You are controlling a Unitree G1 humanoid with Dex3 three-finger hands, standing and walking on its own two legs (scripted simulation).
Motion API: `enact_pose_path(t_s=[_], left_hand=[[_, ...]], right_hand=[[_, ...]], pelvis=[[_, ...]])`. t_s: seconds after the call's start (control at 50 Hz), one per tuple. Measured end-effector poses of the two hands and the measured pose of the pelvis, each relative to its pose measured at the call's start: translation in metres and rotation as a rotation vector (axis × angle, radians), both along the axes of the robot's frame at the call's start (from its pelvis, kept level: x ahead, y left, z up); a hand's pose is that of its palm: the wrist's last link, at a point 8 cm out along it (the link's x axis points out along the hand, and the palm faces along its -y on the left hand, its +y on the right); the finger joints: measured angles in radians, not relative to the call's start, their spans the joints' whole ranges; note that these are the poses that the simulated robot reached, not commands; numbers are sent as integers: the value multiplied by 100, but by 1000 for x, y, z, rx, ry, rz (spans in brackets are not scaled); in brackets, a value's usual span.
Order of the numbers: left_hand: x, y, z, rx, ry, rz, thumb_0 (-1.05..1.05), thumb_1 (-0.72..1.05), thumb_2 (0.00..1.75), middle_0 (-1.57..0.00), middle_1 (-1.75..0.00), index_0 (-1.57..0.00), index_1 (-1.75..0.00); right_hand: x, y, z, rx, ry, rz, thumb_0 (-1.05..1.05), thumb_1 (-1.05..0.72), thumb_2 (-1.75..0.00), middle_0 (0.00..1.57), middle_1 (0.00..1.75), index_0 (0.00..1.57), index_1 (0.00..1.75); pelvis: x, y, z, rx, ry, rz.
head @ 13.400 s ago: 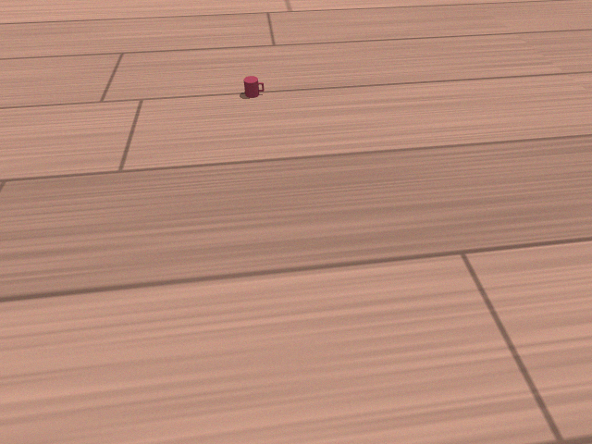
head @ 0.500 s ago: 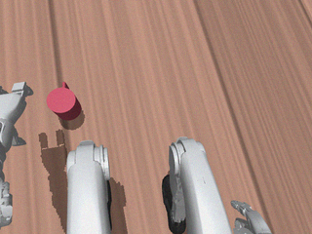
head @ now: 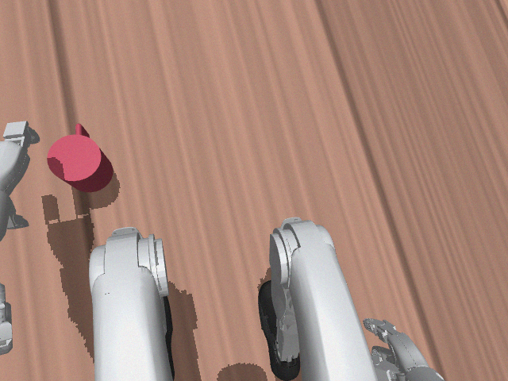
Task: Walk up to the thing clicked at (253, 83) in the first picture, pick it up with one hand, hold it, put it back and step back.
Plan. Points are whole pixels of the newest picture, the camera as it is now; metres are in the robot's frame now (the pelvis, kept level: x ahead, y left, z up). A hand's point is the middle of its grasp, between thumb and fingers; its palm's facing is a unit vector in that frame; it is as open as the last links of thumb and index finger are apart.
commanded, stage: rise first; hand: left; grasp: from above
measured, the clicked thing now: (83, 157) +0.49 +0.30 -0.29
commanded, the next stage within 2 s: approach in 0.34 s
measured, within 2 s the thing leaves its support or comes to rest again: neither
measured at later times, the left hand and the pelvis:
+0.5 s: hand (23, 183) +0.40 +0.35 -0.18, palm faces -0.44 -0.10 -0.89, open 14.2 cm; pelvis +0.00 +0.00 -0.01, yaw -1 degrees
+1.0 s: hand (81, 122) +0.51 +0.27 -0.17, palm faces -0.35 -0.04 -0.94, open 14.2 cm; pelvis +0.00 +0.00 -0.02, yaw -2 degrees
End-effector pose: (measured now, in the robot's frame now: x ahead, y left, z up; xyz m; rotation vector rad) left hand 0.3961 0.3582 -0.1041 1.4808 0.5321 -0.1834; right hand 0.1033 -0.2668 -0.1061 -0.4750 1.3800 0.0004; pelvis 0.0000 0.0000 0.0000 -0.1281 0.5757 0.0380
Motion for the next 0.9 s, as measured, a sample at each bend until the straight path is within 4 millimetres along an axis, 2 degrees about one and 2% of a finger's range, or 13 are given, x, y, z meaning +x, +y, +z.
enact_pose_path(t_s=[0.58, 0.66, 0.76, 0.84, 0.9], left_hand=[[15, -12, -22, 7, 18, -16, 0, -55, 101, -8, -105, -7, -104], [28, -28, -28, 3, 9, -67, -1, -54, 100, -8, -105, -8, -104], [58, -61, -32, -13, -46, -118, -1, -54, 99, -8, -107, -8, -105], [84, -82, -28, -8, -100, -109, 0, -54, 99, -8, -107, -9, -105], [101, -90, -22, 20, -118, -82, 0, -55, 100, -8, -107, -8, -105]], right_hand=[[-14, -3, -11, -2, 30, 12, 1, -91, -90, 20, 30, 20, 30], [-18, -4, -9, -14, 28, 16, 1, -91, -89, 20, 30, 20, 30], [-29, -7, -4, -36, 24, 4, 0, -91, -89, 20, 30, 20, 30], [-43, -8, 0, -47, 27, -24, 0, -91, -89, 20, 30, 20, 30], [-55, -8, 1, -39, 41, -54, 0, -92, -89, 20, 30, 20, 30]], pelvis=[[0, -2, -15, 0, -13, -10], [0, -2, -18, -1, -14, -12], [-1, -2, -21, -6, -13, -18], [0, -2, -22, -10, -5, -23], [2, -2, -22, -7, 5, -27]])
